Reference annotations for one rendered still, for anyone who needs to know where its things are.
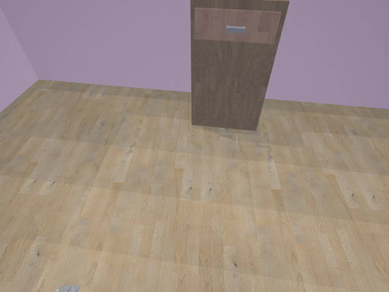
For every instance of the drawer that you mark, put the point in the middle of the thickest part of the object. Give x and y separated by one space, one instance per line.
261 26

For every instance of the cabinet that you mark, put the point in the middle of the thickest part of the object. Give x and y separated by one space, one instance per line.
229 79

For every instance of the handle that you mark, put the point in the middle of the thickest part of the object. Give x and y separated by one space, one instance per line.
233 29

